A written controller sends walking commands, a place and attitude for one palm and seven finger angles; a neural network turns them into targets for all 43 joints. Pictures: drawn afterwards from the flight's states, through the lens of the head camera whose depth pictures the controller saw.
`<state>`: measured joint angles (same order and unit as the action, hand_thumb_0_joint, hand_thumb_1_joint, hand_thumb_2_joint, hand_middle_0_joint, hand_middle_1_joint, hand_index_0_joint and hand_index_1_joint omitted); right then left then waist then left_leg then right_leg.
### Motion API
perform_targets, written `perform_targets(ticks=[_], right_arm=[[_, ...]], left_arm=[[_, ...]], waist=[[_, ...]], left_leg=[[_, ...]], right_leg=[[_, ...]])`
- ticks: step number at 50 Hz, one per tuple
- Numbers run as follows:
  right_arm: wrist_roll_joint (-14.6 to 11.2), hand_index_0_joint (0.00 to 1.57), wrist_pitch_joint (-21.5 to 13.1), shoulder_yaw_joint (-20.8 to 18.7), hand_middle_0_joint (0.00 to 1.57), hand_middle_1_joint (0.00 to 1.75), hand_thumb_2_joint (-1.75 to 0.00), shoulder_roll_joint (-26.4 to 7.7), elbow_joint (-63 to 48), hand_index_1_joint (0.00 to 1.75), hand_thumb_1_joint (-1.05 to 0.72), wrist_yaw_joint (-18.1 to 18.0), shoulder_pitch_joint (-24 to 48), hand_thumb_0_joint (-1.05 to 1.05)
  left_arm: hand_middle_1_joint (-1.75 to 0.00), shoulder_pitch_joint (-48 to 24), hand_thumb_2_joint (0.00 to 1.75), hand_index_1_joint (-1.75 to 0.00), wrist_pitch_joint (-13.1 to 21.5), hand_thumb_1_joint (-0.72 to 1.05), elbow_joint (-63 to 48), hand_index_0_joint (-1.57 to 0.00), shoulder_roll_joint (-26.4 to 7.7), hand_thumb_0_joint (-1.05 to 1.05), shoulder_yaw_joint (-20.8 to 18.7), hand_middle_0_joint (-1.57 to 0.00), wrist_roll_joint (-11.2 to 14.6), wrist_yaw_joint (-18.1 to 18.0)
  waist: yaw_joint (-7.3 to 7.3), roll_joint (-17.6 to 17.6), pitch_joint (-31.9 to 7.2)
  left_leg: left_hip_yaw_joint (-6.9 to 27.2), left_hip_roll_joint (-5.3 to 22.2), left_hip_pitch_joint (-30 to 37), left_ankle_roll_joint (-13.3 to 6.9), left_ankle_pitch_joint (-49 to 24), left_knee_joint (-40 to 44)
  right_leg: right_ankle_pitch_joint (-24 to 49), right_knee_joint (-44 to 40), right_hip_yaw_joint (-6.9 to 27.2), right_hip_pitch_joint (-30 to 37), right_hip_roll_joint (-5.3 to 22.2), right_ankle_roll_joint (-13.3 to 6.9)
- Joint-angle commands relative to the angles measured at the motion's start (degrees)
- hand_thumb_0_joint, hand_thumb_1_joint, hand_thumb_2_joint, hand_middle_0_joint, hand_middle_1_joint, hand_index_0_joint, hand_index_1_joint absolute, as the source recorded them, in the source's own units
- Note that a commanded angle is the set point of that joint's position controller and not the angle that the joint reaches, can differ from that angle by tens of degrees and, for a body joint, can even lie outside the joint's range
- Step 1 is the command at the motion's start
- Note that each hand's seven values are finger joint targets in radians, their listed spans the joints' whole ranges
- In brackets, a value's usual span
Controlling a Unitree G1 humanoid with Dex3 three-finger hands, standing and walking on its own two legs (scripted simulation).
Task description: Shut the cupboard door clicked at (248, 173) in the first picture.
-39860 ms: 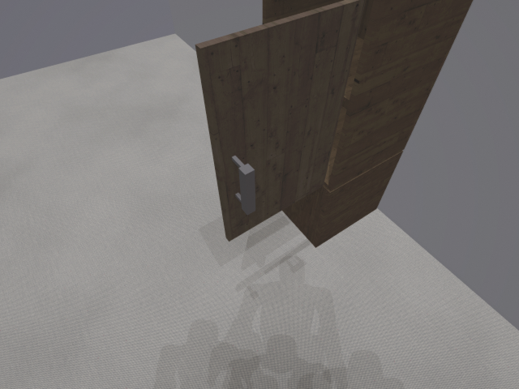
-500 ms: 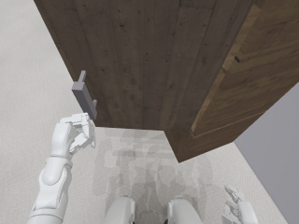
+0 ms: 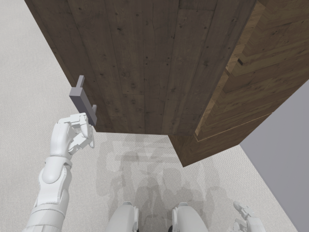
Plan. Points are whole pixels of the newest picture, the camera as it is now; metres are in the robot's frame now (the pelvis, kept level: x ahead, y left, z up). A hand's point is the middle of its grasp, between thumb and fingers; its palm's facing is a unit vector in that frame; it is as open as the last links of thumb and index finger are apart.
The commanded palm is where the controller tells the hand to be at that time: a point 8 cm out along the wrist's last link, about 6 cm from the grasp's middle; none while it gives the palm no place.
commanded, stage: bring the fist close to the handle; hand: left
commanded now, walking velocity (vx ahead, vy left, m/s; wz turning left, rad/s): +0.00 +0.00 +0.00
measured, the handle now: (86, 101) +0.45 +0.20 +0.02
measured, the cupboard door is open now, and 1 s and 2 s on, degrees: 66 55 42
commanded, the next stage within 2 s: push the door shut along its arc in 0.10 s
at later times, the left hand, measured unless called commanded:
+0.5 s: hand (94, 123) +0.38 +0.17 +0.03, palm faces -0.07 -1.00 -0.05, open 3.1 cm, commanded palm +0.37 +0.21 +0.03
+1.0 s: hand (106, 106) +0.43 +0.15 +0.03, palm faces -0.22 -0.97 -0.05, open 3.1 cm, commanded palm +0.43 +0.19 +0.03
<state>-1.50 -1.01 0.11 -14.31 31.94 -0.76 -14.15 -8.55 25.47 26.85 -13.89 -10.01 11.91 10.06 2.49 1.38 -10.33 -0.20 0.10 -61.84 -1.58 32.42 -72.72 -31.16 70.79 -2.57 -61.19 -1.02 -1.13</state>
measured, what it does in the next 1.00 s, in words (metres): stands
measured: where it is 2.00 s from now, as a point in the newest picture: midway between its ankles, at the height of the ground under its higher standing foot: outside the picture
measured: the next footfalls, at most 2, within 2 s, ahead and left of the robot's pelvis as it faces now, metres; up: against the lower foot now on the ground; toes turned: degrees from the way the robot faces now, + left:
none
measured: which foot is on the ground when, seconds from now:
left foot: down 0.00-1.00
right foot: down 0.00-1.00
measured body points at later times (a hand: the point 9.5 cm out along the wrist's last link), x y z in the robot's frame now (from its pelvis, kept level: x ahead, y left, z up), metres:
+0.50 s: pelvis -0.01 +0.00 -0.01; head +0.10 +0.01 +0.43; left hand +0.38 +0.22 +0.03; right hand +0.13 -0.25 -0.12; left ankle +0.02 +0.10 -0.63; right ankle +0.02 -0.11 -0.63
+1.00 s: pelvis -0.02 +0.00 -0.01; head +0.11 +0.02 +0.42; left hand +0.44 +0.20 +0.03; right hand +0.05 -0.26 -0.13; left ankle +0.02 +0.10 -0.63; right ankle +0.02 -0.11 -0.63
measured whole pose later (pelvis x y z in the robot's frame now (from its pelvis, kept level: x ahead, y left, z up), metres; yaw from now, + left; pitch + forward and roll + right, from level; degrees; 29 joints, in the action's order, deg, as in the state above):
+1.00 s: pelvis -0.02 +0.00 -0.01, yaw +0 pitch +24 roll -3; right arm -1.8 0.5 0.8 -15.4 36.3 -0.6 -16.7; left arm -39.5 26.8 55.9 -20.9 -12.0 9.0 20.1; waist 6.7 2.0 -9.2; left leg 0.5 0.0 -68.5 -2.0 31.4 -75.8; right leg -30.0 72.9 -3.3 -67.1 -0.9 -0.9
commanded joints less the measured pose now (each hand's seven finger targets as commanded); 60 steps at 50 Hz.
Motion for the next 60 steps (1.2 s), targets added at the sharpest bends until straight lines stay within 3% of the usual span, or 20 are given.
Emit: perform_targets(ticks=[1,5,7,11,13,17,21,23,26,29,34,36,37,39,42,47,56,60], right_arm=[[0.29,0.2,-3.0,-3.6,0.2,0.3,-0.9,-8.14,-6.02,0.3,-0.9,-0.63,-0.31,0.0],[0.29,0.2,-2.89,-3.63,0.2,0.3,-0.9,-8.49,-5.63,0.3,-0.9,-0.55,-0.45,0.0],[0.3,0.2,-2.69,-3.65,0.2,0.3,-0.9,-8.88,-5.9,0.3,-0.9,-0.6,-0.63,0.0],[0.29,0.2,-2.12,-3.5,0.2,0.3,-0.9,-8.3,-6.76,0.3,-0.9,-0.36,-0.08,0.0],[0.38,0.2,-1.93,-3.3,0.2,0.3,-0.9,-8.45,-6.41,0.3,-0.9,-0.54,-0.34,0.0],[0.5,0.2,-2.08,-3.08,0.2,0.3,-0.9,-8.7,-5.08,0.3,-0.9,-1.08,-1.05,0.0],[0.12,0.2,-2.23,-3.13,0.2,0.3,-0.9,-9.1,-4.33,0.3,-0.9,-0.99,-1.52,0.0],[-0.06,0.2,-2.04,-3.25,0.2,0.3,-0.9,-9.51,-3.73,0.3,-0.9,-1.09,-2.46,0.0],[-0.27,0.2,-1.85,-3.45,0.2,0.3,-0.9,-9.57,-3.49,0.3,-0.9,-1.05,-3.23,0.0],[-0.22,0.2,-1.73,-3.5,0.2,0.3,-0.9,-9.74,-3.03,0.3,-0.9,-0.95,-4.06,0.0],[-0.02,0.2,-1.16,-3.29,0.2,0.3,-0.9,-9.81,-2.01,0.3,-0.9,-0.81,-5.23,0.0],[0.02,0.2,-1.0,-3.29,0.2,0.3,-0.9,-9.73,-1.99,0.3,-0.9,-0.56,-5.39,0.0],[-0.01,0.2,-1.01,-3.32,0.2,0.3,-0.9,-9.87,-1.86,0.3,-0.9,-0.59,-5.85,0.0],[0.04,0.2,-0.68,-3.35,0.2,0.3,-0.9,-10.06,-1.58,0.3,-0.9,-0.47,-6.29,0.0],[-0.08,0.2,-0.54,-3.24,0.2,0.3,-0.9,-10.22,-1.21,0.3,-0.9,-0.43,-7.06,0.0],[-0.1,0.2,-0.09,-3.06,0.2,0.3,-0.9,-10.61,-0.48,0.3,-0.9,-0.53,-8.03,0.0],[0.33,0.2,0.86,-2.79,0.2,0.3,-0.9,-11.03,-0.14,0.3,-0.9,-0.01,-9.45,0.0],[0.36,0.2,1.19,-2.77,0.2,0.3,-0.9,-11.27,-0.06,0.3,-0.9,0.16,-10.15,0.0]], left_arm=[[-1.5,-15.69,0.9,-1.5,6.44,0.9,-13.63,-1.3,-5.95,0.0,-0.31,-1.3,0.75,0.39],[-1.5,-15.06,0.9,-1.5,5.78,0.9,-9.38,-1.3,-5.04,0.0,1.04,-1.3,-0.2,0.5],[-1.5,-14.76,0.9,-1.5,5.15,0.9,-9.02,-1.3,-7.3,0.0,-1.2,-1.3,-0.39,0.1],[-1.5,-15.75,0.9,-1.5,4.71,0.9,-10.47,-1.3,-7.36,0.0,-1.86,-1.3,-0.58,-1.07],[-1.5,-19.14,0.9,-1.5,5.01,0.9,-10.51,-1.3,-9.62,0.0,-3.07,-1.3,-1.02,-1.17],[-1.5,-26.37,0.9,-1.5,5.92,0.9,-6.87,-1.3,-10.5,0.0,-2.53,-1.3,-1.85,-0.39],[-1.5,-29.77,0.9,-1.5,4.7,0.9,-1.53,-1.3,-7.3,0.0,0.62,-1.3,-1.34,2.47],[-1.5,-31.7,0.9,-1.5,3.6,0.9,1.41,-1.3,-8.63,0.0,-0.39,-1.3,-1.19,3.75],[-1.5,-36.27,0.9,-1.5,3.14,0.9,1.7,-1.3,-7.75,0.0,1.27,-1.3,-1.27,5.16],[-1.5,-38.43,0.9,-1.5,3.5,0.9,2.69,-1.3,-9.64,0.0,-0.32,-1.3,-1.12,5.83],[-1.5,-43.79,0.9,-1.5,4.73,0.9,6.89,-1.3,-13.02,0.0,-2.72,-1.3,-2.02,5.79],[-1.5,-45.47,0.9,-1.5,5.12,0.9,8.33,-1.3,-12.05,0.0,-1.63,-1.3,-2.5,6.16],[-1.5,-47.51,0.9,-1.5,5.38,0.9,8.14,-1.3,-12.73,0.0,-1.75,-1.3,-2.48,6.48],[-1.5,-47.91,0.9,-1.5,5.4,0.9,10.5,-1.3,-13.99,0.0,-2.54,-1.3,-2.91,7.48],[-1.5,-51.84,0.9,-1.5,5.42,0.9,11.68,-1.3,-13.35,0.0,-1.51,-1.3,-2.34,8.98],[-1.5,-56.99,0.9,-1.5,5.27,0.9,16.38,-1.3,-15.52,0.0,-3.06,-1.3,-2.09,10.38],[-1.5,-61.57,0.9,-1.5,4.49,0.9,22.04,-1.3,-18.23,0.0,-4.67,-1.3,-3.4,11.72],[-1.5,-65.13,0.9,-1.5,3.64,0.9,23.36,-1.3,-18.2,0.0,-3.9,-1.3,-3.86,12.58]], waist=[[1.35,1.1,-20.59],[1.55,0.43,-18.28],[0.44,1.47,-19.34],[-0.23,1.47,-22.03],[0.29,1.97,-22.11],[2.44,0.14,-20.26],[3.19,2.09,-20.5],[3.46,1.45,-21.29],[4.3,2.06,-22.38],[3.86,2.95,-23.91],[4.48,1.47,-23.8],[4.64,2.88,-23.47],[5.26,3.17,-23.86],[4.92,3.62,-24.9],[5.92,5.04,-25.39],[6.86,3.12,-24.99],[7.4,5.23,-27.28],[8.91,4.12,-26.68]], left_leg=[[2.64,0.1,13.37,0.37,-17.13,8.79],[3.16,0.05,12.87,0.42,-14.25,9.29],[3.31,-0.13,12.73,0.52,-14.45,9.52],[2.9,-0.21,13.91,0.65,-16.32,9.8],[3.01,-0.08,13.82,0.67,-16.85,9.4],[3.53,0.03,12.05,0.28,-14.65,8.44],[4.05,0.14,14.13,0.59,-13.27,8.82],[4.25,0.28,14.48,0.59,-14.66,8.61],[4.58,0.4,16.0,0.55,-15.79,8.43],[4.88,0.38,17.19,0.67,-17.88,8.26],[4.62,0.25,14.53,0.29,-16.72,7.55],[4.76,0.15,14.82,0.33,-15.96,7.76],[4.72,0.17,15.31,0.13,-16.62,7.38],[4.75,0.2,15.6,0.27,-16.57,7.41],[5.09,0.19,16.51,0.12,-17.22,7.09],[5.02,0.12,14.29,-0.38,-15.94,6.37],[5.4,0.36,14.27,-0.31,-17.96,4.88],[5.36,0.48,12.88,-0.7,-16.94,4.04]], right_leg=[[16.47,-8.53,1.86,11.94,0.17,-0.35],[12.97,-8.93,1.41,9.5,0.16,-0.5],[12.82,-8.42,1.38,10.04,0.05,-0.79],[14.9,-8.21,1.54,12.05,0.26,-0.61],[15.57,-7.9,1.72,11.76,0.16,-0.65],[13.51,-8.01,1.9,9.99,-0.05,-0.58],[11.32,-8.64,1.53,6.88,0.09,-0.67],[12.61,-8.47,1.47,6.9,0.1,-0.74],[13.19,-8.36,1.34,5.75,0.25,-0.71],[14.21,-7.89,1.26,5.78,0.24,-0.93],[13.66,-7.63,1.7,6.28,0.11,-0.84],[12.5,-7.73,1.65,5.3,0.11,-0.96],[13.01,-7.69,1.71,5.14,-0.05,-1.05],[12.86,-7.66,1.76,5.33,-0.03,-1.12],[12.93,-7.46,1.6,3.97,-0.19,-1.31],[12.2,-7.55,1.8,3.93,-0.34,-1.26],[12.76,-6.02,1.52,1.54,-0.47,-1.4],[12.16,-6.16,1.66,0.62,-0.71,-1.18]])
